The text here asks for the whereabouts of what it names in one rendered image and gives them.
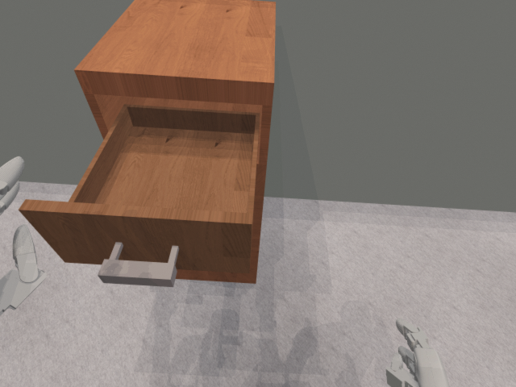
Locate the left robot hand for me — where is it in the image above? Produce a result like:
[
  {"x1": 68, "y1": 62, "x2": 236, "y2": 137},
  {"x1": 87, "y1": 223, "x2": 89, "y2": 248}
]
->
[{"x1": 0, "y1": 156, "x2": 47, "y2": 315}]

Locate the cabinet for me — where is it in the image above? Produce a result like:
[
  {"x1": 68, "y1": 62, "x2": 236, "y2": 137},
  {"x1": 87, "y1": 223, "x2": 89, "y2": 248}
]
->
[{"x1": 74, "y1": 0, "x2": 276, "y2": 284}]

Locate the drawer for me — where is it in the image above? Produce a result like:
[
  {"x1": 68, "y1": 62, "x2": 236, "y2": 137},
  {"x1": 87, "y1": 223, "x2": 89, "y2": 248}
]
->
[{"x1": 19, "y1": 104, "x2": 260, "y2": 273}]

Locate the handle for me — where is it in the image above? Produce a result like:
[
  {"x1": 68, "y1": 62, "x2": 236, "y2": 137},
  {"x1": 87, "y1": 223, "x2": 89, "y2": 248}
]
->
[{"x1": 98, "y1": 242, "x2": 179, "y2": 287}]

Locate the right robot hand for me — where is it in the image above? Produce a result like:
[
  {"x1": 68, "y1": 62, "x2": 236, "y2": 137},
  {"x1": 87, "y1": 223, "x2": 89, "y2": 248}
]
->
[{"x1": 386, "y1": 318, "x2": 450, "y2": 387}]

